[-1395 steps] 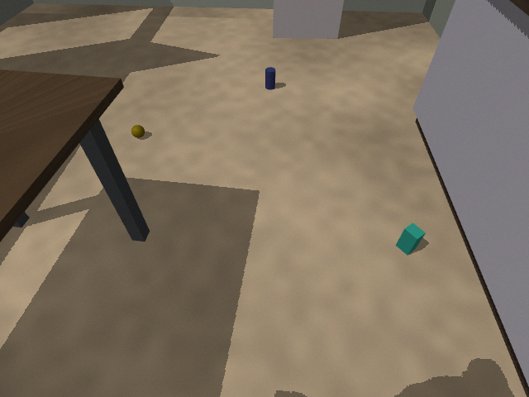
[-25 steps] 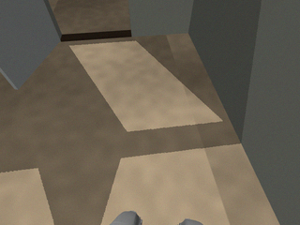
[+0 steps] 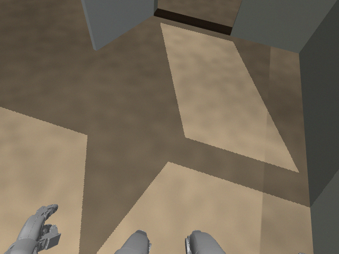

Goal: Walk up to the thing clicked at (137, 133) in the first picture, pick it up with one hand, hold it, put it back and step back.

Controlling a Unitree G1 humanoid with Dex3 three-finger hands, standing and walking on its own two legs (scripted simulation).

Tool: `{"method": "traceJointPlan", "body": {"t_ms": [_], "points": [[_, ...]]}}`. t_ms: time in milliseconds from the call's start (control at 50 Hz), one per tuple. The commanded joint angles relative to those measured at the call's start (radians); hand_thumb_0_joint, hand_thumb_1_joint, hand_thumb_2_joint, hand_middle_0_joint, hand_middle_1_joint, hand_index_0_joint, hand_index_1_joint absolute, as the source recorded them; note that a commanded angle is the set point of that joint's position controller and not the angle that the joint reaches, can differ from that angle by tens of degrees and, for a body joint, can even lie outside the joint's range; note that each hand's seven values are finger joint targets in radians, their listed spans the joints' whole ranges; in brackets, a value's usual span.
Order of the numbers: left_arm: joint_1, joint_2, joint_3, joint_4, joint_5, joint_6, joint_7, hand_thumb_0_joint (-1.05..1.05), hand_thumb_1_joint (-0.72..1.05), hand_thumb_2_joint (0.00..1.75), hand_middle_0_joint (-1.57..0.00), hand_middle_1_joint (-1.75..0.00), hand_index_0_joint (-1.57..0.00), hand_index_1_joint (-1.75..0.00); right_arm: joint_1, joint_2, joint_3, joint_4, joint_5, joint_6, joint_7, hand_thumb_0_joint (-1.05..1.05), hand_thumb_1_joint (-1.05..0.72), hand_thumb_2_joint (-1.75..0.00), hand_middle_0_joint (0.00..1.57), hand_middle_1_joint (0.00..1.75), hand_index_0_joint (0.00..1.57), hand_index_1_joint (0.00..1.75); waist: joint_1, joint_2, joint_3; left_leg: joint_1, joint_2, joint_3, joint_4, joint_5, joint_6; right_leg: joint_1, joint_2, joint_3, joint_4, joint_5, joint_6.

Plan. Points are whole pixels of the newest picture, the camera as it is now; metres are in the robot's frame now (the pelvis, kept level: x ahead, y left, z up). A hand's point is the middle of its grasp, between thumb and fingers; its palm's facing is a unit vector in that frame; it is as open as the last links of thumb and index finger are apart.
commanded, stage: walk up
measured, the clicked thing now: out of the picture +0.74 +1.33 -0.71
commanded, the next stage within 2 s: stand in 1.82 s
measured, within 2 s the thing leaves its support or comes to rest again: neither
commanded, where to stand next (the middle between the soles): +0.07 -0.03 m, yaw +54 degrees
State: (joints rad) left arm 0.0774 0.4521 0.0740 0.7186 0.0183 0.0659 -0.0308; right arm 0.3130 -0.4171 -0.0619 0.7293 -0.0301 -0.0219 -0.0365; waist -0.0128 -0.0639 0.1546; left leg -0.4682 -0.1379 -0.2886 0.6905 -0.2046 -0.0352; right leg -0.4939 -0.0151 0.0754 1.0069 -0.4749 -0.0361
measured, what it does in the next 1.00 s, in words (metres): steps on the spot, turning left: right foot, then left foot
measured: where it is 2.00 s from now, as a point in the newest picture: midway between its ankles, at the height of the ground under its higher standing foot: outside the picture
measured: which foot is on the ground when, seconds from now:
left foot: down 0.00-0.12, up 0.14-0.50, down 0.52-0.86, up 0.88-1.00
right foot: up 0.00-0.08, down 0.10-0.52, up 0.54-0.82, down 0.84-1.00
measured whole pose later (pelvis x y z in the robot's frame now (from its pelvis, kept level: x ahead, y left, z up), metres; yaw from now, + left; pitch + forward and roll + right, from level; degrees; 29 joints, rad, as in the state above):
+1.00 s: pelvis +0.01 -0.09 +0.00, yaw +44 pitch -3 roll +2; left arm 0.20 0.38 0.03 0.80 0.03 0.00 -0.02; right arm 0.24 -0.44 -0.06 0.81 -0.01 0.00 0.00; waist 0.03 0.01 0.14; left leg -0.50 -0.03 -0.02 1.09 -0.49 0.01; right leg -0.41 -0.15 -0.10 0.74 -0.27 -0.01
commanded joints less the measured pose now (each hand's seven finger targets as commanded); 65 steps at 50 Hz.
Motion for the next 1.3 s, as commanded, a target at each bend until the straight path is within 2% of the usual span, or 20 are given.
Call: {"method": "traceJointPlan", "body": {"t_ms": [0,60,100,120,220,340,440,480,520,600,700,780,820,840,860,940,1080,1100,1140,1280], "points": [[0.051,0.126,0.051,-0.105,-0.004,-0.042,0.012,0.0,0.9,0.9,-0.2,-0.3,-0.2,-0.3,0.07,-0.277,-0.094,-0.114,-0.015,-0.006,-0.015,0.0,-0.9,-0.9,0.2,0.3,0.2,0.3,0.015,0.227,-0.259,0.222,0.203,-0.372,-0.166,0.19,0.229,0.033,0.055,-0.01,-0.122,-0.058,-0.007],[0.142,0.116,0.062,-0.071,-0.002,-0.056,0.018,0.0,0.9,0.9,-0.2,-0.3,-0.2,-0.3,0.008,-0.258,-0.086,-0.149,-0.016,0.016,-0.004,0.0,-0.9,-0.9,0.2,0.3,0.2,0.3,0.077,0.206,-0.241,-0.025,0.128,-0.264,-0.116,0.054,0.161,0.346,0.081,-0.039,-0.436,0.046,-0.032],[0.118,0.296,0.111,-0.091,0.033,-0.063,0.018,0.0,0.9,0.9,-0.2,-0.3,-0.2,-0.3,0.012,-0.181,-0.064,-0.158,-0.006,0.014,-0.014,0.0,-0.9,-0.9,0.2,0.3,0.2,0.3,0.112,-0.238,-0.226,-0.371,-0.036,0.102,0.308,-0.319,0.033,0.429,-0.397,0.51,-0.725,-0.259,-0.179],[0.022,0.319,0.119,-0.114,0.027,-0.064,0.011,0.0,0.9,0.9,-0.2,-0.3,-0.2,-0.3,-0.01,-0.254,-0.086,-0.143,-0.019,0.012,-0.028,0.0,-0.9,-0.9,0.2,0.3,0.2,0.3,0.08,-0.195,-0.129,-0.301,0.1,0.141,0.425,-0.33,0.005,0.211,-0.548,0.661,-0.786,-0.37,-0.266],[0.082,0.205,0.075,-0.035,0.021,-0.091,0.008,0.0,0.9,0.9,-0.2,-0.3,-0.2,-0.3,0.045,-0.204,-0.078,-0.062,-0.013,0.001,0.048,0.0,-0.9,-0.9,0.2,0.3,0.2,0.3,0.033,-0.096,-0.084,-0.158,0.137,0.22,0.408,-0.113,0.035,0.228,-0.233,0.128,-0.693,-0.093,-0.121],[0.228,0.24,0.092,-0.039,0.024,-0.085,-0.014,0.0,0.9,0.9,-0.2,-0.3,-0.2,-0.3,-0.07,-0.179,-0.063,-0.047,0.012,-0.009,0.048,0.0,-0.9,-0.9,0.2,0.3,0.2,0.3,0.125,-0.178,-0.067,-0.135,0.117,0.314,0.122,-0.227,0.015,0.389,-0.284,0.043,-0.665,-0.012,-0.148],[0.165,0.243,0.074,-0.062,0.011,-0.065,-0.033,0.0,0.9,0.9,-0.2,-0.3,-0.2,-0.3,0.052,-0.172,-0.069,0.02,0.037,-0.032,0.042,0.0,-0.9,-0.9,0.2,0.3,0.2,0.3,0.03,-0.109,-0.122,0.266,0.09,0.387,-0.154,-0.099,0.05,0.176,-0.308,-0.12,-0.56,-0.025,-0.111],[0.206,0.129,0.034,-0.07,0.006,-0.057,-0.028,0.0,0.9,0.9,-0.2,-0.3,-0.2,-0.3,0.181,-0.243,-0.097,0.061,0.023,-0.049,0.02,0.0,-0.9,-0.9,0.2,0.3,0.2,0.3,-0.04,0.139,-0.199,0.585,0.158,0.109,-0.319,-0.278,0.123,-0.083,-0.199,-0.244,-0.161,-0.081,-0.027],[0.143,0.159,0.033,-0.109,0.011,-0.063,-0.019,0.0,0.9,0.9,-0.2,-0.3,-0.2,-0.3,0.163,-0.399,-0.122,0.015,0.026,-0.053,-0.002,0.0,-0.9,-0.9,0.2,0.3,0.2,0.3,-0.059,0.232,-0.113,0.502,0.548,-0.532,-0.411,-0.329,0.364,-0.366,-0.125,-0.078,0.07,-0.103,0.035],[0.25,0.198,0.051,-0.02,0.002,-0.072,-0.013,0.0,0.9,0.9,-0.2,-0.3,-0.2,-0.3,0.047,-0.267,-0.067,-0.001,0.037,-0.061,-0.014,0.0,-0.9,-0.9,0.2,0.3,0.2,0.3,0.027,0.173,-0.081,0.329,0.33,-0.109,-0.268,0.063,0.247,-0.16,-0.143,-0.042,-0.01,0.063,0.019],[0.227,0.159,0.051,-0.012,-0.015,-0.073,0.0,0.0,0.9,0.9,-0.2,-0.3,-0.2,-0.3,-0.024,-0.255,-0.054,-0.036,0.019,-0.053,-0.007,0.0,-0.9,-0.9,0.2,0.3,0.2,0.3,0.044,0.233,-0.069,0.034,0.267,-0.006,-0.162,0.506,0.224,0.115,-0.076,-0.119,-0.105,0.149,0.014],[0.265,0.155,0.057,0.017,-0.021,-0.086,0.017,0.0,0.9,0.9,-0.2,-0.3,-0.2,-0.3,-0.073,-0.233,-0.053,-0.06,0.025,-0.016,-0.008,0.0,-0.9,-0.9,0.2,0.3,0.2,0.3,0.083,0.213,-0.136,-0.05,0.166,0.014,0.015,0.299,0.156,0.321,0.001,-0.146,-0.332,0.286,-0.017],[0.327,0.272,0.083,0.015,0.007,-0.103,0.028,0.0,0.9,0.9,-0.2,-0.3,-0.2,-0.3,-0.028,-0.139,-0.026,-0.076,0.034,-0.002,-0.013,0.0,-0.9,-0.9,0.2,0.3,0.2,0.3,0.116,-0.112,-0.199,-0.215,0.008,0.157,0.364,-0.127,0.08,0.45,-0.322,0.252,-0.597,0.175,-0.099],[0.221,0.332,0.097,-0.011,0.002,-0.098,0.027,0.0,0.9,0.9,-0.2,-0.3,-0.2,-0.3,0.027,-0.175,-0.043,-0.06,0.023,0.006,-0.025,0.0,-0.9,-0.9,0.2,0.3,0.2,0.3,0.067,-0.222,-0.248,-0.201,0.05,0.208,0.527,-0.455,0.065,0.381,-0.532,0.536,-0.716,0.072,-0.232],[0.153,0.327,0.094,-0.025,0.008,-0.097,0.031,0.0,0.9,0.9,-0.2,-0.3,-0.2,-0.3,-0.009,-0.242,-0.061,-0.042,0.007,0.009,-0.026,0.0,-0.9,-0.9,0.2,0.3,0.2,0.3,0.059,-0.155,-0.178,-0.204,0.109,0.157,0.58,-0.429,0.056,0.275,-0.553,0.618,-0.759,-0.058,-0.272],[0.084,0.258,0.072,0.013,0.022,-0.086,0.033,0.0,0.9,0.9,-0.2,-0.3,-0.2,-0.3,0.039,-0.211,-0.069,0.034,0.021,0.013,0.031,0.0,-0.9,-0.9,0.2,0.3,0.2,0.3,0.023,-0.181,-0.085,-0.029,0.148,0.279,0.371,-0.271,0.047,0.063,-0.308,0.083,-0.658,-0.158,-0.142],[0.089,0.221,0.051,0.023,0.006,-0.057,0.023,0.0,0.9,0.9,-0.2,-0.3,-0.2,-0.3,0.078,-0.201,-0.07,0.116,0.011,0.008,0.04,0.0,-0.9,-0.9,0.2,0.3,0.2,0.3,0.007,-0.048,-0.17,0.271,0.072,0.352,-0.054,-0.195,0.052,-0.012,-0.29,-0.058,-0.448,-0.263,-0.084],[0.122,0.185,0.036,0.034,0.003,-0.051,0.023,0.0,0.9,0.9,-0.2,-0.3,-0.2,-0.3,0.087,-0.226,-0.077,0.114,0.002,-0.001,0.034,0.0,-0.9,-0.9,0.2,0.3,0.2,0.3,-0.006,0.034,-0.169,0.341,0.105,0.231,-0.14,-0.275,0.085,-0.101,-0.26,-0.094,-0.304,-0.29,-0.043],[0.072,0.153,0.025,0.021,-0.015,-0.05,0.032,0.0,0.9,0.9,-0.2,-0.3,-0.2,-0.3,0.0,-0.383,-0.093,0.057,-0.011,-0.014,0.017,0.0,-0.9,-0.9,0.2,0.3,0.2,0.3,-0.026,0.25,-0.025,0.114,0.465,-0.445,-0.472,-0.662,0.287,-0.262,-0.103,-0.08,0.001,-0.112,0.033],[0.143,0.15,0.028,0.137,-0.02,-0.078,0.028,0.0,0.9,0.9,-0.2,-0.3,-0.2,-0.3,-0.077,-0.243,-0.039,0.106,0.013,-0.038,0.005,0.0,-0.9,-0.9,0.2,0.3,0.2,0.3,0.033,0.206,-0.153,0.141,0.31,-0.028,-0.16,0.252,0.215,0.122,-0.074,-0.101,-0.222,0.033,0.011]]}}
